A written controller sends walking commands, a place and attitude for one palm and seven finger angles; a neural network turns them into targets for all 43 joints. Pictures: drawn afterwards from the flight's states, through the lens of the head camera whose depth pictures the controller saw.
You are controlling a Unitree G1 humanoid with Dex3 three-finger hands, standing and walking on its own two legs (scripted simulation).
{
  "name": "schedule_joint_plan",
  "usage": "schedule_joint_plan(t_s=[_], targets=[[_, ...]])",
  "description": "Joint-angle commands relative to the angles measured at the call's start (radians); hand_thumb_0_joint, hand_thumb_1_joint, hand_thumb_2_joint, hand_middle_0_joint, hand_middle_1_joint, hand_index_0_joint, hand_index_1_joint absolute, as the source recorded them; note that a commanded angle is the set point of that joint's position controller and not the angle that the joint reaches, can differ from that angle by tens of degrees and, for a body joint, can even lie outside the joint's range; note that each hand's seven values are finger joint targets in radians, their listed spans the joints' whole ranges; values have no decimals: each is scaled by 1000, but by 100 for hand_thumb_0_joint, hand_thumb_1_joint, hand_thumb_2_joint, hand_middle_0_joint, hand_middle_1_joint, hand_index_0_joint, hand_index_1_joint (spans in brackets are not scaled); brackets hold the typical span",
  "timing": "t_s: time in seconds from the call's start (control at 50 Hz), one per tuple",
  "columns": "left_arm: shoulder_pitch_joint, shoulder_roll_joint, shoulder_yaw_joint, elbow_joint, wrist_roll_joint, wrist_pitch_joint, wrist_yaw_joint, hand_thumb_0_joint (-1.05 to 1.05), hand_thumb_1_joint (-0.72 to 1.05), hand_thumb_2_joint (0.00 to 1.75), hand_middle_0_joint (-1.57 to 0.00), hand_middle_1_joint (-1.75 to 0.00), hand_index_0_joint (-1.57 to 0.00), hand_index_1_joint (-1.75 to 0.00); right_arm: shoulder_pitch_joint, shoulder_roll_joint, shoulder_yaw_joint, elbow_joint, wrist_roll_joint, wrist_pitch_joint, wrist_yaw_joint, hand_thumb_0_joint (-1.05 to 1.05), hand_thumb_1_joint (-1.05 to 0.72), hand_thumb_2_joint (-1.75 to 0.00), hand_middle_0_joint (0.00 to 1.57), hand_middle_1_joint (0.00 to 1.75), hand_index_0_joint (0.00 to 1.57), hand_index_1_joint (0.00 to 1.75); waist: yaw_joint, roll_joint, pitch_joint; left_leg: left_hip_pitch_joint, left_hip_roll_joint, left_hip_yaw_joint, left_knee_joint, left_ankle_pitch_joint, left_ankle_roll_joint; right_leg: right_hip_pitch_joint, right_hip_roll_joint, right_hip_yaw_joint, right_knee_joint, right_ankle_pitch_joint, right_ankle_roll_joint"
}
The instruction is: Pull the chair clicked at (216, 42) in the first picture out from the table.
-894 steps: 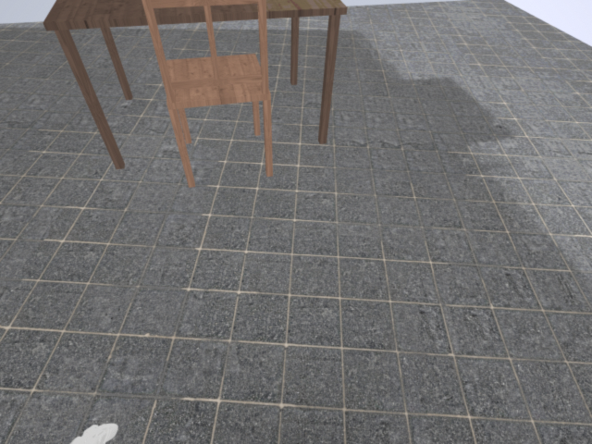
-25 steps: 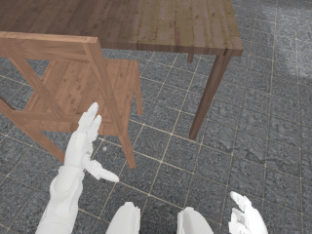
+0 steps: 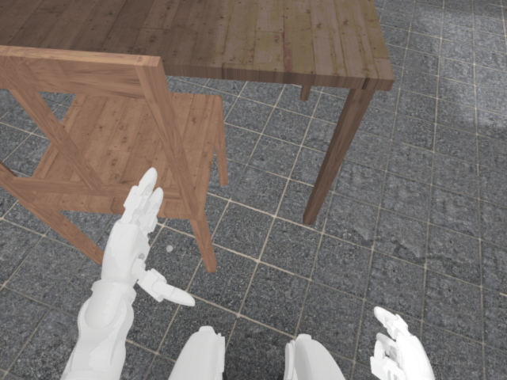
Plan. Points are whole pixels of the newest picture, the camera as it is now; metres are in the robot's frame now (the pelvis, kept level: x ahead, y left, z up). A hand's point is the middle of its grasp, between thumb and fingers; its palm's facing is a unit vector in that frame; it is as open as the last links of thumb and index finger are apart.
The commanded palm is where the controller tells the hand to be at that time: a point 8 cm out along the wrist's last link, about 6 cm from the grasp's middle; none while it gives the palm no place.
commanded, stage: aim the fingers beside a spindle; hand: left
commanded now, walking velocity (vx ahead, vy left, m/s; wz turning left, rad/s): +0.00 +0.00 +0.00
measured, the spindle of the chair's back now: (65, 146) +0.49 +0.35 +0.03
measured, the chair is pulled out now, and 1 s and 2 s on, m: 0.00 0.00 0.00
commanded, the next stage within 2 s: push the fingers through the gap in 1.82 s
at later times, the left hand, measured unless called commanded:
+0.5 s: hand (155, 232) +0.33 +0.16 +0.03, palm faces -0.03 -1.00 -0.07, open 16.9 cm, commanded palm +0.30 +0.19 +0.02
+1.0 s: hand (172, 245) +0.31 +0.14 +0.02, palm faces -0.11 -0.99 -0.02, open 16.9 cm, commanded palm +0.31 +0.20 +0.03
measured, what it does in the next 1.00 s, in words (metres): stands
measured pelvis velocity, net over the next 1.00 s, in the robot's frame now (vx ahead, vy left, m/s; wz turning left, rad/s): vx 0.01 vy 0.00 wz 0.00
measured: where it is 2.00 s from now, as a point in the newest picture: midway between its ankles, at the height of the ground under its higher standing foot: outside the picture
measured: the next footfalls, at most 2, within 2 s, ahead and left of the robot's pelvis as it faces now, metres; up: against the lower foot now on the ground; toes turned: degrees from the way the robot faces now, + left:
none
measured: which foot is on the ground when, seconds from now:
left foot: down 0.00-1.00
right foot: down 0.00-1.00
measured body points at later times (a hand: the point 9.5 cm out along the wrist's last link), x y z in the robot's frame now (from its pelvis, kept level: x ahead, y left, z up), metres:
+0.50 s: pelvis +0.00 +0.00 +0.00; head +0.09 +0.01 +0.44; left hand +0.32 +0.22 +0.03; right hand +0.16 -0.23 -0.10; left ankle +0.03 +0.10 -0.62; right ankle +0.02 -0.10 -0.62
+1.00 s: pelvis +0.01 +0.00 +0.00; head +0.11 +0.00 +0.44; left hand +0.31 +0.19 +0.02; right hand +0.17 -0.24 -0.10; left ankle +0.03 +0.10 -0.62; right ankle +0.02 -0.10 -0.62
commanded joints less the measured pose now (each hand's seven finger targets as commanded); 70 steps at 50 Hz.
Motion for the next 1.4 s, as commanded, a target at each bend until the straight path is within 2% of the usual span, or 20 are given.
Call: schedule_joint_plan(t_s=[0.0,0.06,0.12,0.18,0.22,0.26,0.3,0.38,0.5,0.56,0.6,0.7,0.76,0.82,0.92,1.0,1.06,1.16,1.22,1.38], targets=[[-220,145,110,-165,-6,-90,49,0,-50,30,-6,-8,-6,-8,-12,-129,-50,-113,-2,-33,0,0,-90,-90,20,30,20,30,-14,10,-304,256,-27,-76,-171,262,0,145,24,75,-177,244,1],[-190,59,18,-3,-5,-26,-12,0,-50,30,-6,-8,-6,-8,-6,-144,-48,-113,10,-23,5,0,-90,-90,20,30,20,30,-34,-25,-218,193,-29,-71,-179,163,0,113,23,73,-205,171,5],[-226,12,-44,-7,-29,9,-76,0,-50,30,-6,-8,-6,-8,2,-156,-51,-133,24,-24,0,0,-90,-90,20,30,20,30,-40,-44,-260,215,-28,-81,-183,157,4,122,18,69,-211,167,4],[-284,68,-6,-161,-44,-17,-66,0,-50,30,-6,-8,-6,-8,-2,-153,-60,-149,18,-34,-8,0,-90,-90,20,30,20,30,-19,5,-371,283,-28,-84,-174,217,4,148,13,73,-195,207,2],[-324,175,96,-286,-42,-63,-15,0,-50,30,-6,-8,-6,-8,-3,-153,-60,-146,6,-42,-13,0,-90,-90,20,30,20,30,13,72,-452,354,-26,-90,-174,297,-5,159,14,76,-172,252,-4],[-290,187,125,-330,-28,-94,38,0,-50,30,-6,-8,-6,-8,-2,-136,-55,-136,-3,-44,-8,0,-90,-90,20,30,20,30,22,87,-459,394,-25,-90,-179,366,-11,161,14,70,-159,294,-5],[-274,224,170,-265,-8,-99,79,0,-50,30,-6,-8,-6,-8,-3,-131,-50,-121,-7,-33,-6,0,-90,-90,20,30,20,30,15,48,-395,322,-25,-86,-175,343,-8,162,21,71,-156,289,-3],[-210,105,76,-31,9,-47,47,0,-50,30,-6,-8,-6,-8,-8,-134,-45,-110,0,-11,7,0,-90,-90,20,30,20,30,-19,-18,-242,199,-30,-70,-180,200,-4,135,24,72,-190,202,3],[-236,-20,-96,-114,-35,0,-75,0,-50,30,-6,-8,-6,-8,4,-147,-58,-153,24,-21,2,0,-90,-90,20,30,20,30,-41,6,-327,293,-23,-85,-180,249,3,136,15,63,-197,242,1],[-302,106,15,-277,-31,-55,-15,0,-50,30,-6,-8,-6,-8,7,-149,-63,-146,9,-32,-9,0,-90,-90,20,30,20,30,-10,43,-420,369,-21,-98,-177,318,-4,144,14,65,-174,269,-1],[-330,204,113,-318,-10,-91,54,0,-50,30,-6,-8,-6,-8,11,-148,-58,-126,-2,-34,-13,0,-90,-90,20,30,20,30,2,54,-414,365,-20,-102,-172,340,-9,128,18,63,-155,271,-3],[-284,156,112,-108,35,-78,113,0,-50,30,-6,-8,-6,-8,-10,-125,-47,-107,-8,-9,-1,0,-90,-90,20,30,20,30,-10,4,-304,237,-32,-76,-167,251,-3,134,21,71,-165,232,0],[-216,98,68,35,19,-16,41,0,-50,30,-6,-8,-6,-8,-1,-137,-47,-116,3,6,7,0,-90,-90,20,30,20,30,-14,-45,-281,179,-37,-54,-167,210,0,178,21,84,-194,239,5],[-202,50,8,-21,-26,13,-50,0,-50,30,-6,-8,-6,-8,8,-144,-52,-142,17,2,6,0,-90,-90,20,30,20,30,-14,-32,-361,225,-35,-51,-167,265,4,231,17,91,-201,312,5],[-254,147,74,-274,-62,-49,-43,0,-50,30,-6,-8,-6,-8,6,-142,-60,-145,11,-17,-10,0,-90,-90,20,30,20,30,-9,12,-439,312,-28,-65,-155,379,6,255,14,90,-183,402,7],[-307,200,141,-215,-21,-91,39,0,-50,30,-6,-8,-6,-8,6,-135,-52,-99,0,-23,-14,0,-90,-90,20,30,20,30,-24,3,-308,236,-28,-65,-146,302,5,179,23,87,-179,309,4],[-291,149,110,-77,-4,-77,36,0,-50,30,-6,-8,-6,-8,-6,-133,-47,-91,-1,-20,-8,0,-90,-90,20,30,20,30,-34,0,-248,184,-34,-56,-145,222,3,149,21,92,-191,238,6],[-188,99,55,-95,-40,-21,-59,0,-50,30,-6,-8,-6,-8,7,-146,-58,-131,11,-17,1,0,-90,-90,20,30,20,30,-1,34,-407,280,-33,-55,-163,332,0,237,15,88,-185,359,2],[-172,105,45,-186,-65,-12,-76,0,-50,30,-6,-8,-6,-8,7,-147,-62,-146,17,-20,-1,0,-90,-90,20,30,20,30,-3,21,-434,333,-24,-69,-172,384,0,245,15,78,-190,388,5],[-230,151,124,-143,-18,-71,37,0,-50,30,-6,-8,-6,-8,-9,-136,-53,-116,0,-16,-3,0,-90,-90,20,30,20,30,-17,-26,-260,202,-31,-68,-165,224,0,151,22,74,-186,226,4]])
